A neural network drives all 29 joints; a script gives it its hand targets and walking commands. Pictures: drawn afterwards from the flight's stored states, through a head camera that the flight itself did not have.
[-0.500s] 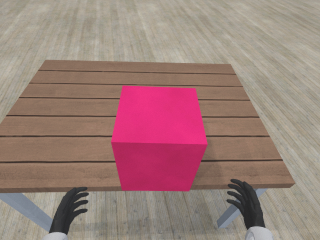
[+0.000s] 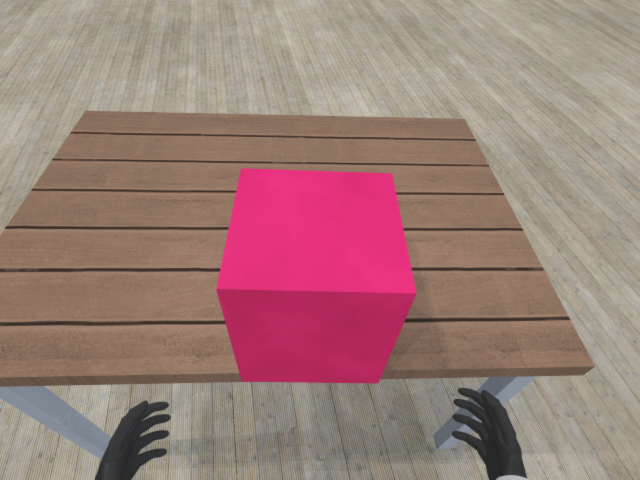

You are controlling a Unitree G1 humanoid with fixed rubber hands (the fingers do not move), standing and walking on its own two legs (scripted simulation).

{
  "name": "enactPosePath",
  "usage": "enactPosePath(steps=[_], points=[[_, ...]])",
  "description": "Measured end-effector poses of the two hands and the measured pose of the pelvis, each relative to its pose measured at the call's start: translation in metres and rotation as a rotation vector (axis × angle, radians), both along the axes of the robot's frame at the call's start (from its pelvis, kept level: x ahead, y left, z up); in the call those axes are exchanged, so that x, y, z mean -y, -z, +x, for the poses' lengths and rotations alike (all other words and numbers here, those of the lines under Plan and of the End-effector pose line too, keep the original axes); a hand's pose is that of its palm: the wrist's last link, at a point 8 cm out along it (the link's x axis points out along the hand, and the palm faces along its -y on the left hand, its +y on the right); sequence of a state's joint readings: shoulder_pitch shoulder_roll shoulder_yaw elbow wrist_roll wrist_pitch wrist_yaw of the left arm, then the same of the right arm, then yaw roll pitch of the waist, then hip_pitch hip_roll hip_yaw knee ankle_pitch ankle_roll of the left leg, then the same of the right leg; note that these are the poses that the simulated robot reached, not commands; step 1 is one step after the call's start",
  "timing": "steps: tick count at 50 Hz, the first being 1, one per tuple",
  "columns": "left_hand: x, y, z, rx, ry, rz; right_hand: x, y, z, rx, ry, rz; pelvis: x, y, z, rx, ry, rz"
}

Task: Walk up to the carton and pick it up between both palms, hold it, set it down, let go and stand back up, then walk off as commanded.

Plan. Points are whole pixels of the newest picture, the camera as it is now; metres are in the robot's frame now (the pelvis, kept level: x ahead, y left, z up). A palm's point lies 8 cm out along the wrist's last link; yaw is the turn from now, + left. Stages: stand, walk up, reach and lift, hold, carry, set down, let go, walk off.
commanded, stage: set down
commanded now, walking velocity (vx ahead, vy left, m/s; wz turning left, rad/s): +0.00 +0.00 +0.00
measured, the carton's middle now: (313, 282) +0.38 +0.01 +0.01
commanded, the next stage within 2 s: let go in 0.46 s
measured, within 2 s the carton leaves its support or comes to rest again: neither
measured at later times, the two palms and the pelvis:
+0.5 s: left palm out of the picture +0.15 +0.24 -0.08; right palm out of the picture +0.13 -0.22 -0.07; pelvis +0.00 +0.00 +0.00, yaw +0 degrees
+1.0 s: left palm out of the picture +0.15 +0.25 -0.09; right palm out of the picture +0.14 -0.24 -0.09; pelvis +0.02 +0.00 +0.00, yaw +0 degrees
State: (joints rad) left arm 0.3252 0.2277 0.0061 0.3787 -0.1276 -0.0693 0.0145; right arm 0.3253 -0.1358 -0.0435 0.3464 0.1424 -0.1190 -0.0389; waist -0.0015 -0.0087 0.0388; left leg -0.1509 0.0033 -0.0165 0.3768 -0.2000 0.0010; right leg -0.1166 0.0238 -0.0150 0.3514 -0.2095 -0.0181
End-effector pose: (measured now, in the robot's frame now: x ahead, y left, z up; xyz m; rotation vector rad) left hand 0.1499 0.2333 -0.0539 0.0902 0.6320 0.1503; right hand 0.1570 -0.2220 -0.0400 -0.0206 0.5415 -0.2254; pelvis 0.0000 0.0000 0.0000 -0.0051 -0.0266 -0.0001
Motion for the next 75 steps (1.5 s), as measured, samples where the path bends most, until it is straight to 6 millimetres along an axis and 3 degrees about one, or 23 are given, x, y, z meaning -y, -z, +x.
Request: enactPosePath(steps=[10, 25, 46, 55, 60, 75], points=[[-0.003, 0.011, -0.007, -0.069, -0.014, -0.001, 0.0, 0.014, -0.011, -0.067, -0.005, 0.014, 0.0, 0.0, 0.0, 0.0, 0.0, 0.0], [-0.003, 0.021, 0.0, -0.15, -0.005, 0.013, -0.001, 0.031, -0.022, -0.154, -0.021, 0.029, 0.0, 0.0, 0.004, -0.006, 0.0, 0.0], [0.003, 0.034, 0.005, -0.228, 0.005, 0.026, -0.001, 0.044, -0.01, -0.192, -0.046, 0.023, 0.001, 0.0, 0.019, -0.025, 0.0, 0.002], [-0.04, 0.04, -0.01, -0.29, 0.029, 0.154, 0.034, 0.049, -0.024, -0.33, -0.059, -0.104, -0.004, 0.003, 0.021, -0.01, 0.0, -0.005], [-0.06, 0.043, -0.021, -0.328, 0.025, 0.186, 0.041, 0.045, -0.025, -0.336, -0.057, -0.134, -0.006, 0.003, 0.021, -0.005, 0.0, -0.008], [-0.068, 0.055, -0.047, -0.429, 0.004, 0.183, 0.044, 0.053, -0.038, -0.398, -0.041, -0.127, -0.007, 0.003, 0.021, -0.004, 0.0, -0.009]])
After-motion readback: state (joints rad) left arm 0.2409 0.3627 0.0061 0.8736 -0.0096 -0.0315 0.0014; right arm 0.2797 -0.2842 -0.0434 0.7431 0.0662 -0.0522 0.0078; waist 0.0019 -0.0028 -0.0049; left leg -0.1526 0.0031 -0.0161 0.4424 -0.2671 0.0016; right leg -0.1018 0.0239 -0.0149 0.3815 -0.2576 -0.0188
